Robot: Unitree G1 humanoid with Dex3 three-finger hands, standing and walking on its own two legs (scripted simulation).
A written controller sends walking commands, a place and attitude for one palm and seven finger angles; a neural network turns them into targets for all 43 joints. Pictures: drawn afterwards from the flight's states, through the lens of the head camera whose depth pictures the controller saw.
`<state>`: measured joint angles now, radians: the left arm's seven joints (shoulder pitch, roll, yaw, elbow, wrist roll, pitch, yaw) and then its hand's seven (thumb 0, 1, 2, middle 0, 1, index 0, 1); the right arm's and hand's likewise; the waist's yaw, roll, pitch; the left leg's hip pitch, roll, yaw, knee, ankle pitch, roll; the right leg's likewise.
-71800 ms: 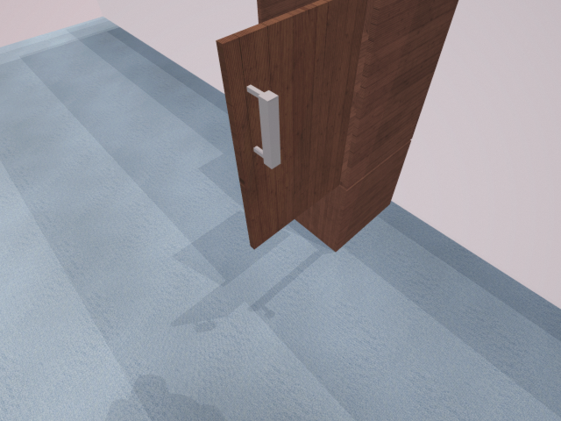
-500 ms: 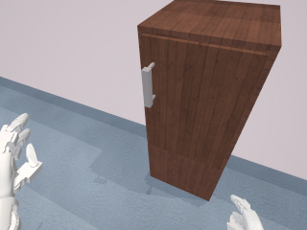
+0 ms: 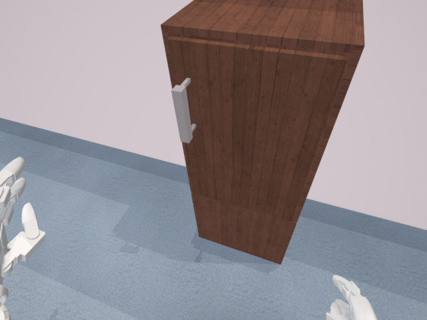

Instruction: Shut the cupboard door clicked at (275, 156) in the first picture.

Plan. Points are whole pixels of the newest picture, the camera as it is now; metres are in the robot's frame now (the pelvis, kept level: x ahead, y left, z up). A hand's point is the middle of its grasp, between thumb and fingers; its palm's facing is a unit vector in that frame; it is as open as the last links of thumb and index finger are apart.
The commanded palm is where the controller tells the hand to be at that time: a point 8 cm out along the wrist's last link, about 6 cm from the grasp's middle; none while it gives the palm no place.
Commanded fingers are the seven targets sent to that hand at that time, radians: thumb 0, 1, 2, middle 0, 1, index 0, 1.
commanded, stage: step back with the hand held close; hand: left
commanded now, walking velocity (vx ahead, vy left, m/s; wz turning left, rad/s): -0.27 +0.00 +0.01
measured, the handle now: (186, 111) +0.59 +0.12 +0.08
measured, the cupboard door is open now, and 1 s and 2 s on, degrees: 0 0 0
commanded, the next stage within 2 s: stop stepping back and stand still in 1.24 s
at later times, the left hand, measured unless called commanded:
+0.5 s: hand out of the picture +0.14 +0.29 +0.15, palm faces +0.44 -0.76 -0.48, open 7.5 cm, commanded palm +0.08 +0.31 +0.18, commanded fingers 0.00 0.90 0.90 -0.20 -0.30 -0.20 -0.30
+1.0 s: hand out of the picture +0.04 +0.29 +0.17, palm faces +0.53 -0.71 -0.47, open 7.5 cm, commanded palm -0.04 +0.33 +0.18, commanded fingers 0.00 0.90 0.90 -0.20 -0.30 -0.20 -0.30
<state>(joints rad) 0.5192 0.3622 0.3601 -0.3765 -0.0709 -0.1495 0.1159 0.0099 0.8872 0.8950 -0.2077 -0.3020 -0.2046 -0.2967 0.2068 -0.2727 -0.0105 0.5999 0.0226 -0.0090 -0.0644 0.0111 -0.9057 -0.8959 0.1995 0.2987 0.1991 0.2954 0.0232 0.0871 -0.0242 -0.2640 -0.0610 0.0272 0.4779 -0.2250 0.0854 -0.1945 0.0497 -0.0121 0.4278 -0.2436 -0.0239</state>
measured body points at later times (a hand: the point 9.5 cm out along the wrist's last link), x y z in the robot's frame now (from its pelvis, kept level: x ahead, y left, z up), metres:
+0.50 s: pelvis -0.06 +0.01 -0.01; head -0.06 +0.02 +0.43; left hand +0.11 +0.32 +0.18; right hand +0.10 -0.23 -0.09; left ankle +0.02 +0.06 -0.74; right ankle -0.01 -0.11 -0.74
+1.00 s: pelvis -0.14 +0.01 -0.04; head -0.13 +0.03 +0.41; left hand +0.01 +0.33 +0.19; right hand +0.04 -0.22 -0.11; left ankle +0.02 +0.07 -0.74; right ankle -0.13 -0.12 -0.73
